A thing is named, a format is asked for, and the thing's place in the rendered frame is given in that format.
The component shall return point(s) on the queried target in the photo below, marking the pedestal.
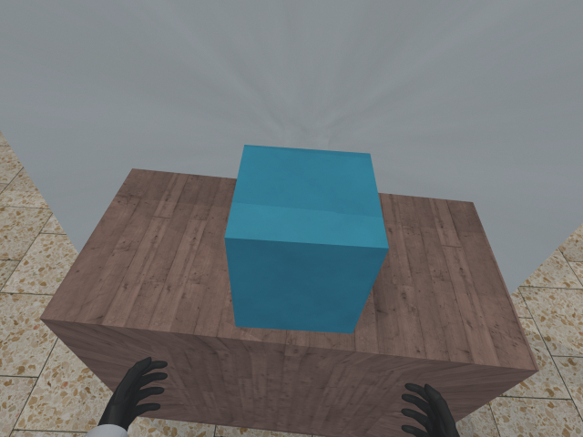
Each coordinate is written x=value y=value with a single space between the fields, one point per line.
x=153 y=281

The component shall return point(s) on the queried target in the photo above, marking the carton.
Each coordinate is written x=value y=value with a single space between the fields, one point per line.
x=305 y=239

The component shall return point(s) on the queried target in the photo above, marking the robot right hand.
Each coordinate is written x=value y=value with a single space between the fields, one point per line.
x=439 y=423

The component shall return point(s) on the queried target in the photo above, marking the robot left hand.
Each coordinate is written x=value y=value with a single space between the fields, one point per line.
x=121 y=409

